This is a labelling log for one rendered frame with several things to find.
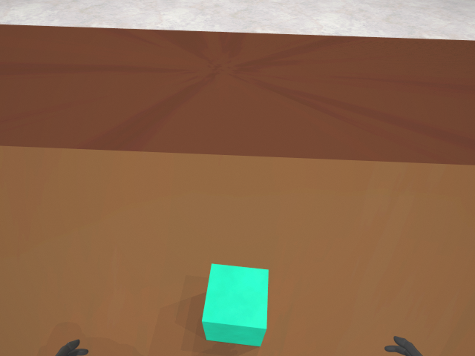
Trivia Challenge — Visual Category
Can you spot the carton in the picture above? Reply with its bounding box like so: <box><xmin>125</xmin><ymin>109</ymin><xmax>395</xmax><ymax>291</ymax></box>
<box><xmin>202</xmin><ymin>264</ymin><xmax>269</xmax><ymax>346</ymax></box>

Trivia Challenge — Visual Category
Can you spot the left robot hand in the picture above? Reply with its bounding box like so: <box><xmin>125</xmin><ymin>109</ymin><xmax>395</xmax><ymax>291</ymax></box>
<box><xmin>56</xmin><ymin>340</ymin><xmax>88</xmax><ymax>356</ymax></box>

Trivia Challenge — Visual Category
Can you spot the right robot hand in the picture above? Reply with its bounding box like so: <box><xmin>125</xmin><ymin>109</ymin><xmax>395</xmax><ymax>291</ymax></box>
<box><xmin>384</xmin><ymin>336</ymin><xmax>423</xmax><ymax>356</ymax></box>

